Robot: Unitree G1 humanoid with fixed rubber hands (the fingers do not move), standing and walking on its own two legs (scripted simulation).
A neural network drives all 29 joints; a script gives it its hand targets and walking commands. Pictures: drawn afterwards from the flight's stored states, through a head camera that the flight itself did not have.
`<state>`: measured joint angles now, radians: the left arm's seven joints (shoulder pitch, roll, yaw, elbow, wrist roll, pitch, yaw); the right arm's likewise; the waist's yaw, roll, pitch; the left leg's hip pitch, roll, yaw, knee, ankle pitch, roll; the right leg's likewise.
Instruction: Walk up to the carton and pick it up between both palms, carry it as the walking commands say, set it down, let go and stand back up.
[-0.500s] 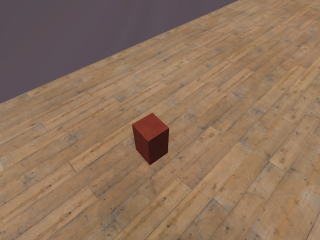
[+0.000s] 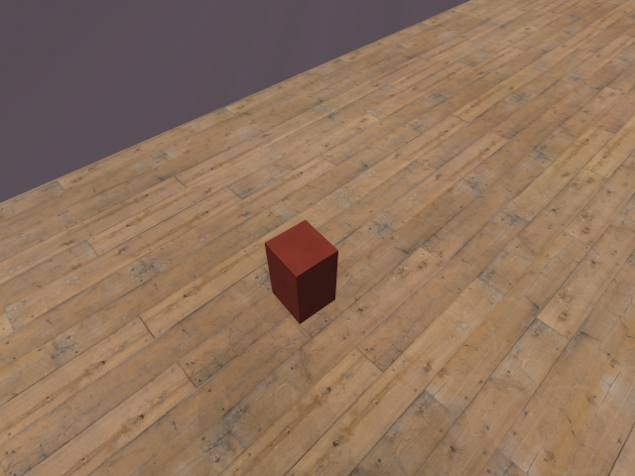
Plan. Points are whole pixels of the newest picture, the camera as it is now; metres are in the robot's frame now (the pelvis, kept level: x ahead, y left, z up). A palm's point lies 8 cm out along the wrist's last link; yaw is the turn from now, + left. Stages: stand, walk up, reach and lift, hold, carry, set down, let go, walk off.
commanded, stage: stand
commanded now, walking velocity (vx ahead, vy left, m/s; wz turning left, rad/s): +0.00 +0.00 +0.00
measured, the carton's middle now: (302, 273) +0.86 +0.07 -0.63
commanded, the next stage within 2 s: walk up in 0.36 s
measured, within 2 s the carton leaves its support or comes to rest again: neither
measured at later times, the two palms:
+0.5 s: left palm out of the picture -0.02 +0.19 -0.15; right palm out of the picture -0.02 -0.20 -0.15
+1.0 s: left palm out of the picture +0.10 +0.28 -0.15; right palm out of the picture +0.07 -0.16 -0.12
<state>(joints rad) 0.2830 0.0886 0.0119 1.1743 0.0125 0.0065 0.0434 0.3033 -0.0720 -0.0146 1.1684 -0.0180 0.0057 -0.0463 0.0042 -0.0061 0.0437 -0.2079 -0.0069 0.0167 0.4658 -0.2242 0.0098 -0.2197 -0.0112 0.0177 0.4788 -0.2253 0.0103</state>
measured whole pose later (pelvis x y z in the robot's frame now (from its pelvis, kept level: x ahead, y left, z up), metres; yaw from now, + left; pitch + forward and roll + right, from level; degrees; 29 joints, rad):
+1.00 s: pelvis +0.10 +0.05 +0.00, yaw +3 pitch +0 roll -2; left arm 0.28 0.20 0.08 1.08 0.04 -0.03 -0.04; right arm 0.42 -0.10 -0.04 1.07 -0.03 -0.08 -0.01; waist -0.01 -0.05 -0.01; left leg -0.11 0.03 0.09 0.41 -0.31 0.02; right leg -0.55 -0.09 -0.07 1.02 -0.18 0.01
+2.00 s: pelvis +0.37 +0.08 +0.01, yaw +3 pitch -2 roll +0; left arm 0.30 0.10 0.02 1.21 0.00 0.00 0.04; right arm 0.22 -0.13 -0.03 1.11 -0.01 -0.02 -0.05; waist 0.03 -0.05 0.05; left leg -0.10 -0.05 0.13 0.35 -0.22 0.08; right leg -0.11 -0.11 -0.09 0.37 -0.22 0.07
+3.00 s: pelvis +0.45 -0.03 +0.00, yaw +17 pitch +3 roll -2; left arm 0.10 0.25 0.06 0.84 0.03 0.06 -0.01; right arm 0.45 -0.21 -0.08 1.04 -0.05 0.01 -0.06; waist -0.13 0.00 0.05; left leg -0.22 0.10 -0.18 0.47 -0.32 -0.10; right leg -0.40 -0.04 -0.02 0.58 -0.21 0.07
